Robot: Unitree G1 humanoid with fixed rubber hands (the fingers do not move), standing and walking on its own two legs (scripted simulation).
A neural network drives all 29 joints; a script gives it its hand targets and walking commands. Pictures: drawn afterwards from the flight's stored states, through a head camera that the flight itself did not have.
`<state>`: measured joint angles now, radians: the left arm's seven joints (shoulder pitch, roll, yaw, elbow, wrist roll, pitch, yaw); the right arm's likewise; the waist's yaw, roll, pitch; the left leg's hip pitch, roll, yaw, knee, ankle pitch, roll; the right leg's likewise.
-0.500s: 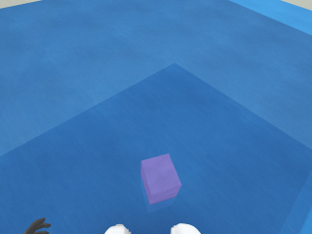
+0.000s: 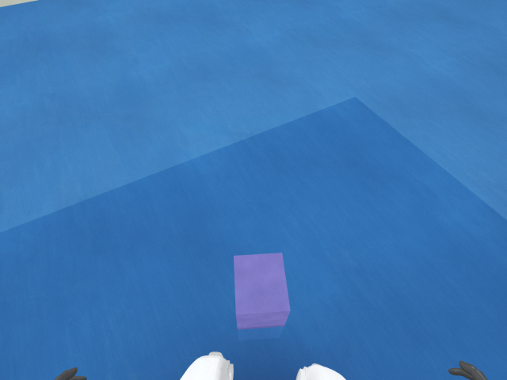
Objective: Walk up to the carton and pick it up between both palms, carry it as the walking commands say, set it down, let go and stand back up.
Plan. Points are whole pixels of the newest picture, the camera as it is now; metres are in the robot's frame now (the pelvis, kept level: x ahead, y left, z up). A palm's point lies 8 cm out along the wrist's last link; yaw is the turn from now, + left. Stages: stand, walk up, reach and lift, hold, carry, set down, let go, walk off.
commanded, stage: walk up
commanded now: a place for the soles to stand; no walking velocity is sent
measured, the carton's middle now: (259, 291) +0.47 +0.00 -0.61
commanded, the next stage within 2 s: none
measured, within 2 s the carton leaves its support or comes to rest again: neither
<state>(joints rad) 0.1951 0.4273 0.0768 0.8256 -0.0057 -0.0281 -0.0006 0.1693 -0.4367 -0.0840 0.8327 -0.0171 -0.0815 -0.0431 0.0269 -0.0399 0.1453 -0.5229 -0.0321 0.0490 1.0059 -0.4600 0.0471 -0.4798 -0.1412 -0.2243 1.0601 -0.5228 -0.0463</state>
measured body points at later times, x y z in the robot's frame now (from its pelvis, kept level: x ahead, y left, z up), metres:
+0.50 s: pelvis -0.02 +0.00 +0.03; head +0.02 +0.00 +0.48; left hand +0.05 +0.34 -0.08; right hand +0.16 -0.30 -0.08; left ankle +0.02 +0.12 -0.67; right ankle +0.01 -0.09 -0.67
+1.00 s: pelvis +0.00 +0.02 +0.06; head +0.03 +0.02 +0.51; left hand +0.07 +0.34 -0.06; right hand +0.16 -0.28 -0.06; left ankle +0.02 +0.12 -0.67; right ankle +0.01 -0.09 -0.67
